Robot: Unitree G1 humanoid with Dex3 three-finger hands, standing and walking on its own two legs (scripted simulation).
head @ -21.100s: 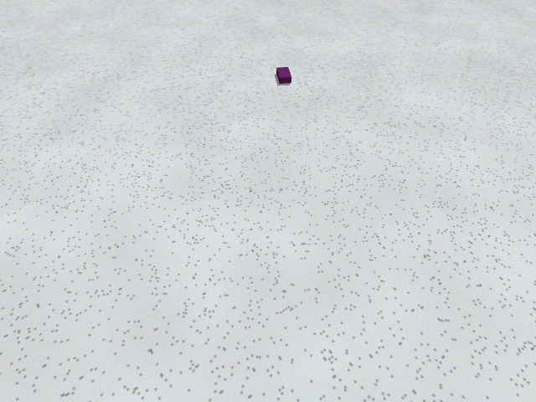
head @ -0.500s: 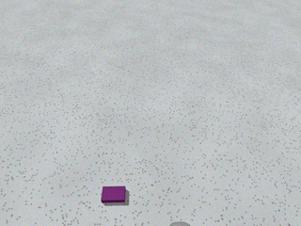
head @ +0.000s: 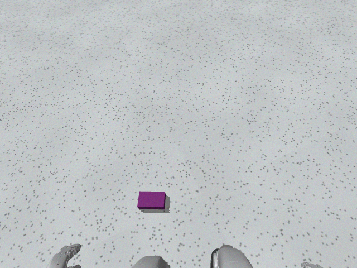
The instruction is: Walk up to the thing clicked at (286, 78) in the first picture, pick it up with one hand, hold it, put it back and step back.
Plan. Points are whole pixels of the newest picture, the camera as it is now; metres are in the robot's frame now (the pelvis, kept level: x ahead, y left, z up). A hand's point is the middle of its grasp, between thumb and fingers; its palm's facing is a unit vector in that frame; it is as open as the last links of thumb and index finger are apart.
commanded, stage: walk up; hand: left
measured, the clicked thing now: (151, 200) +0.49 +0.22 -0.73
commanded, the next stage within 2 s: stand in 2.00 s
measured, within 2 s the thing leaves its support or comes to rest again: neither
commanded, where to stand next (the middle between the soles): +0.09 +0.00 m, yaw +1 degrees
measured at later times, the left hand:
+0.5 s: hand (94, 257) +0.16 +0.23 -0.14, palm faces -0.02 -0.92 -0.40, open 7.4 cm
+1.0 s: hand out of the picture +0.13 +0.30 -0.16, palm faces +0.02 -0.92 -0.40, open 7.3 cm
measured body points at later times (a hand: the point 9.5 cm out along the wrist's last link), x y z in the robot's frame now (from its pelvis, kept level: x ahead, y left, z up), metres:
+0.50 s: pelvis +0.07 -0.04 +0.00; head +0.10 -0.05 +0.44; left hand +0.16 +0.28 -0.11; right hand +0.07 -0.37 -0.13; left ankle +0.00 +0.11 -0.69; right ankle +0.19 -0.15 -0.72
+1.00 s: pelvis +0.06 +0.01 +0.00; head +0.10 +0.03 +0.45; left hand +0.13 +0.35 -0.13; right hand +0.13 -0.31 -0.11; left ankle +0.10 +0.12 -0.72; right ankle +0.07 -0.13 -0.68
